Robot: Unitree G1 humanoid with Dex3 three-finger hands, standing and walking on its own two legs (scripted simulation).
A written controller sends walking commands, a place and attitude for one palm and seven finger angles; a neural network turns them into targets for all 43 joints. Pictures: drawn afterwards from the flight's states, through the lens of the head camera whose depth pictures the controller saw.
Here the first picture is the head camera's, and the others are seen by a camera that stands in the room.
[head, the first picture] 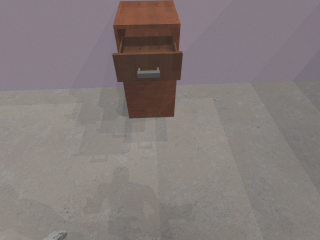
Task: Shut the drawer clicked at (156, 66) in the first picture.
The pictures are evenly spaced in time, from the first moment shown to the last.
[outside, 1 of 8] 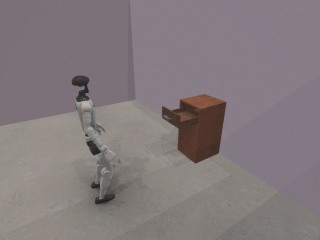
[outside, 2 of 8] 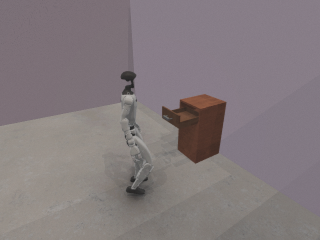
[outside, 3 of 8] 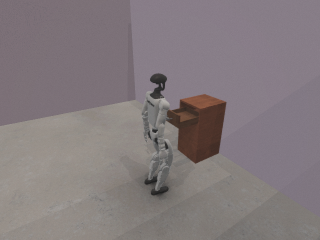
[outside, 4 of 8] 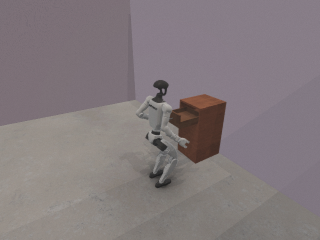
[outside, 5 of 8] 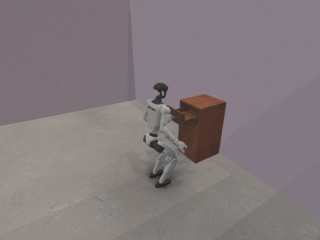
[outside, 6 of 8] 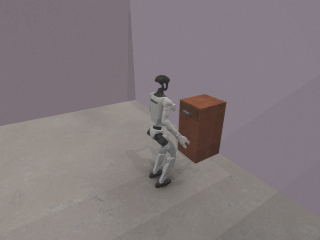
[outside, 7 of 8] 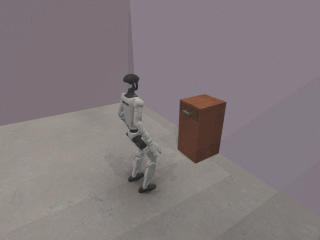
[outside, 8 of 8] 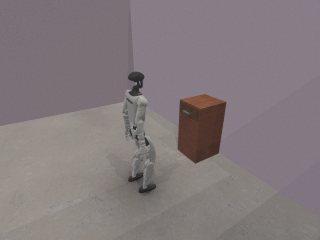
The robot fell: no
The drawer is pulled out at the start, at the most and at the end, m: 0.30 0.30 0.00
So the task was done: yes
